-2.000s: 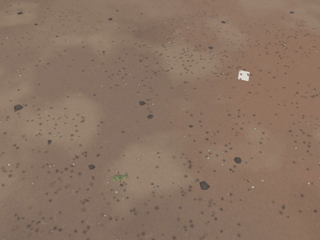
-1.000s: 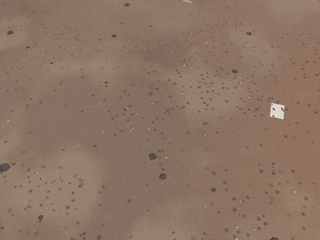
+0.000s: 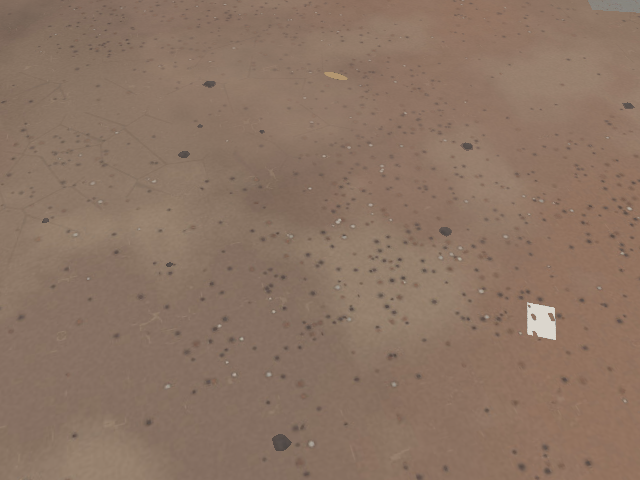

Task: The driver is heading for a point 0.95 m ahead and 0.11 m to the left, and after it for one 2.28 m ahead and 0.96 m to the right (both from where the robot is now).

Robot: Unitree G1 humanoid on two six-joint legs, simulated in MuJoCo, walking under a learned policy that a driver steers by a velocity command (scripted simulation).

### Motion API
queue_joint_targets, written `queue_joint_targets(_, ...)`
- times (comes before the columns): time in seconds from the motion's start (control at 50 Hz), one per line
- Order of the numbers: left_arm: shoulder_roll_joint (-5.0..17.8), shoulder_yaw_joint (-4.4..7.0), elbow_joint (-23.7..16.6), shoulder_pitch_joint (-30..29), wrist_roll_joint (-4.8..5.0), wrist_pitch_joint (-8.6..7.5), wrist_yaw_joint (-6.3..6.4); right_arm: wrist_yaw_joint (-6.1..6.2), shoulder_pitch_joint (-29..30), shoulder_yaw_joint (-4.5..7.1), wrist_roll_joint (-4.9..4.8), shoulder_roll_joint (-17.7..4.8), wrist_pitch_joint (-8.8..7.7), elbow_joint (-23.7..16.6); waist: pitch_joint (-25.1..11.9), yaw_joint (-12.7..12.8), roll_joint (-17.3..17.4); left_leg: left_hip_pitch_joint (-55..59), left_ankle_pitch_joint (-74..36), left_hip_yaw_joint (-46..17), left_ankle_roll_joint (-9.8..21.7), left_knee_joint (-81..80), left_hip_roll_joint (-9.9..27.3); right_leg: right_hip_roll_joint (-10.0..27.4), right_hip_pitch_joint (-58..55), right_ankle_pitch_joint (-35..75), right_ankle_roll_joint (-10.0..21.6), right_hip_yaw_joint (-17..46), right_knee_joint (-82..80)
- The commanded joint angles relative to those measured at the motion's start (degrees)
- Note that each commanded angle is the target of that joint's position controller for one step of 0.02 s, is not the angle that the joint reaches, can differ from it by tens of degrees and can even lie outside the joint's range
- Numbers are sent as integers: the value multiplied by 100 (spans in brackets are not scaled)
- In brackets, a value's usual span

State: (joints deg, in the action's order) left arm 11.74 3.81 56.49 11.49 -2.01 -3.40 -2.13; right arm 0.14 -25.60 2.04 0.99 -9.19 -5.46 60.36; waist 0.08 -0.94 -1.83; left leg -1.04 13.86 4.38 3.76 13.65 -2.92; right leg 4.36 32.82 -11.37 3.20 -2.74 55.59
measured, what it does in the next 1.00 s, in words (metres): walks ahead: right foot, then left foot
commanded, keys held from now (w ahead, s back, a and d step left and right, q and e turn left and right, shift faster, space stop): w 0.50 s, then w+q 0.10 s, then q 0.40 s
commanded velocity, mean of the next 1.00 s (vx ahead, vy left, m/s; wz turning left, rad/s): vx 0.39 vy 0.00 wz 0.18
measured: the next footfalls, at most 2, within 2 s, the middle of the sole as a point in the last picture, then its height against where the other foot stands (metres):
right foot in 0.22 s outside the picture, level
left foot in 0.78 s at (297, 447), level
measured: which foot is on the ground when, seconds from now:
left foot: down 0.00-0.24, up 0.26-0.76, down 0.78-1.00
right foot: up 0.00-0.20, down 0.22-0.80, up 0.82-1.00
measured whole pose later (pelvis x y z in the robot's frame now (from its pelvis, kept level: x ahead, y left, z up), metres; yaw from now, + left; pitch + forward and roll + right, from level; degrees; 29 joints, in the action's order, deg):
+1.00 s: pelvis +0.47 -0.01 -0.01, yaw +13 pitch +1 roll -1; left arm 12.4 3.0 49.6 8.7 -1.9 -1.0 1.7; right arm 0.1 -12.1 4.0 0.5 -13.3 -1.4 51.7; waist 5.9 -0.9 -1.2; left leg -19.2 4.8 1.2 8.0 23.5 -6.9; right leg 2.8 31.9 -21.7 -1.2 1.6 66.5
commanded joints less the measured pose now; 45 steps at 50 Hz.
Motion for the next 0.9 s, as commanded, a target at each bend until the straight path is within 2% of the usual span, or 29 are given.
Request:
queue_joint_targets(0.02, 4, -50, -488, -611, 18, 4, -37, 32, -279, 50, -7, -597, -98, -116, 711, 30, 617, -62, -2210, -851, 745, -610, 1432, 2, 776, 470, -117, -126, -770)
queue_joint_targets(0.08, 18, -97, -729, -1158, 77, 22, -47, 37, -346, 58, -14, -708, -121, -79, 753, -37, 755, -226, -2517, -631, 692, -629, 1390, -182, 113, 863, -31, -284, -1760)
queue_joint_targets(0.14, 187, -55, -829, -1229, 81, 12, -4, 56, -368, 84, -14, -820, -122, -14, 730, 44, 711, 104, -3239, -572, 642, -400, 1595, -293, -340, 788, 212, -319, -2149)
queue_joint_targets(0.18, 358, 37, -672, -626, 63, -38, 68, 77, -251, 118, 15, -940, -97, -1, 355, 346, 691, 391, -4700, -398, 505, 543, 1575, -557, -1119, 428, 408, -388, -2333)
queue_joint_targets(0.2, 449, 107, -403, 174, 46, -81, 113, 81, -186, 133, 14, -982, -55, 1, -61, 685, 565, 307, -4961, -241, 413, 1546, 1418, -743, -2009, 480, 513, -487, -2647)
queue_joint_targets(0.22, 696, 212, -127, 1054, -43, -132, 171, 69, -233, 108, 4, -914, -30, -35, -567, 966, 402, -441, -4032, -124, 327, 2826, 1185, -430, -3290, 315, 653, -150, -2737)
queue_joint_targets(0.24, 1286, 345, -69, 1797, -173, -156, 219, 20, -562, 2, -99, -446, -7, -218, -1376, 979, -542, -1880, -1345, 145, 160, 4936, 632, 1237, -4715, -669, 1061, 1991, -2985)
queue_joint_targets(0.26, 1399, 374, -66, 1640, -25, -67, 151, -26, -885, 56, -194, -409, -2, -199, -1830, 722, -1142, -3052, 1533, -397, 118, 6378, -160, 2024, -5058, -1176, 1591, 4447, -4127)
queue_joint_targets(0.28, 1153, 307, -205, 840, 108, -35, 128, -14, -311, 125, -91, -713, 36, -326, -912, 447, -385, -3509, 1001, -732, 205, 6566, 334, 1755, -4234, -1735, 1375, 3716, -4257)
queue_joint_targets(0.3, 732, 185, -310, 352, 144, -72, 110, -47, 179, 121, -42, -695, 7, -448, -260, 376, -26, -3494, 508, -699, 218, 6256, 554, 1527, -3339, -1472, 1226, 2920, -4429)
queue_joint_targets(0.32, 516, 115, -288, 158, 123, -117, 107, -61, 272, 111, -28, -566, 13, -448, 70, 169, 99, -3231, 258, -686, 215, 5845, 753, 1250, -2721, -879, 1027, 2335, -4614)
queue_joint_targets(0.34, 372, 63, -208, 193, 138, -163, 138, -77, 237, 118, 70, -513, 80, -437, 191, 11, 22, -2938, 183, -701, 167, 5525, 876, 1025, -2319, -369, 892, 1894, -4694)
queue_joint_targets(0.36, 284, 25, -131, 284, 130, -203, 163, -109, 88, 103, 119, -403, 162, -372, 190, -97, -28, -2695, 144, -670, 114, 5355, 914, 890, -2123, -32, 826, 1570, -4750)
queue_joint_targets(0.4, 359, 21, -3, 631, 132, -285, 187, -148, 178, 118, 130, -379, 261, -406, 213, -143, -30, -2743, 12, -559, 33, 5144, 926, 780, -2107, 552, 866, 1256, -4824)
queue_joint_targets(0.46, 506, 28, 68, 947, 141, -303, 194, -182, 938, 141, 120, -481, 345, -669, 452, -55, -28, -3432, -537, -436, -118, 4604, 1050, 706, -2310, 557, 881, 1011, -5073)
queue_joint_targets(0.5, 483, 1, 110, 1197, 149, -291, 195, -195, 1453, 148, 93, -528, 355, -838, 555, 69, -20, -3815, -896, -366, -212, 4131, 1078, 666, -2580, 793, 858, 904, -5132)
queue_joint_targets(0.6, 466, -40, 213, 1627, 109, -326, 246, -232, 2229, 68, 1, -392, 325, -1069, 632, 294, -93, -3841, -1535, -230, -147, 2975, 792, 617, -3147, 1673, 611, 190, -5079)
queue_joint_targets(0.64, 372, -88, 278, 1697, 92, -325, 299, -222, 2400, 21, 22, -303, 289, -1126, 727, 300, -71, -3617, -1581, -41, -55, 2499, 622, 611, -3309, 2984, 517, -223, -4780)
queue_joint_targets(0.68, 397, -106, 318, 1743, 79, -300, 360, -199, 2479, -4, 50, -278, 246, -1173, 648, 321, -154, -3266, -1470, 222, 51, 2182, 431, 640, -3515, 4080, 422, -485, -4317)
queue_joint_targets(0.7, 470, -96, 311, 1685, 83, -288, 400, -188, 2377, 13, 71, -339, 224, -1170, 536, 259, -240, -3054, -1290, 307, 123, 2105, 306, 666, -3637, 4723, 374, -548, -3990)
queue_joint_targets(0.74, 679, -35, 253, 1457, 96, -251, 491, -148, 1680, 95, 111, -539, 171, -1001, 132, -28, -440, -2376, -828, 430, 323, 1957, -41, 688, -3818, 5851, 303, -608, -2944)
queue_joint_targets(0.76, 758, -5, 211, 1353, 99, -212, 509, -126, 1056, 167, 127, -672, 120, -817, -196, -263, -418, -1805, -923, 385, 444, 1625, -166, 663, -3800, 5672, 279, -607, -2044)
queue_joint_targets(0.78, 822, 18, 150, 1221, 165, -183, 501, -108, 501, 241, 198, -818, 50, -673, -470, -574, -257, -994, -1850, 179, 588, 937, -40, 494, -3370, 4582, 147, -751, -836)
queue_joint_targets(0.8, 641, -17, -110, 1233, 207, -196, 479, -59, 88, 380, 230, -1361, 24, -689, -1079, -627, 424, 385, -4413, -1118, 964, 1467, 1239, 86, -2047, 1592, -43, -878, 1025)
queue_joint_targets(0.82, 209, -86, -278, 1901, 427, -160, 443, -60, 297, 488, 85, -1775, 95, -835, -2057, -140, 1417, 1942, -7394, -3370, 2261, 1643, 2817, -916, -330, -2550, -244, -260, 2902)
queue_joint_targets(0.84, 559, -23, -275, 1584, 191, -97, 423, -65, 434, 491, -136, -1636, 217, -944, -2120, -229, 332, 1420, -6481, -3007, 2222, 1306, 2534, -499, -177, -1952, -238, 441, 2930)
queue_joint_targets(0.86, 531, -16, -441, 1066, 162, -85, 395, -36, 936, 417, -141, -1346, 277, -1053, -1262, -168, 291, 582, -5334, -2579, 2046, 965, 2259, -351, 57, -1583, -271, 445, 2712)
queue_joint_targets(0.88, 525, 0, -486, 847, 100, -69, 390, -12, 1214, 330, -124, -1038, 330, -1089, -573, 1, 32, -208, -4601, -2249, 1724, 635, 1922, -180, 49, -1362, -306, 440, 2207)
queue_joint_targets(0.9, 563, 30, -559, 737, 5, 23, 388, 25, 1239, 292, -148, -896, 363, -1085, -294, 100, 85, -692, -4288, -2002, 1507, 488, 1651, -82, -88, -1253, -353, 474, 1799)
Over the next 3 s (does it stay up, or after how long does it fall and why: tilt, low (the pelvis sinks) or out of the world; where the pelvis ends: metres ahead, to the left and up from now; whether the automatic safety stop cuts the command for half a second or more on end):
stays up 0.89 0.11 0.00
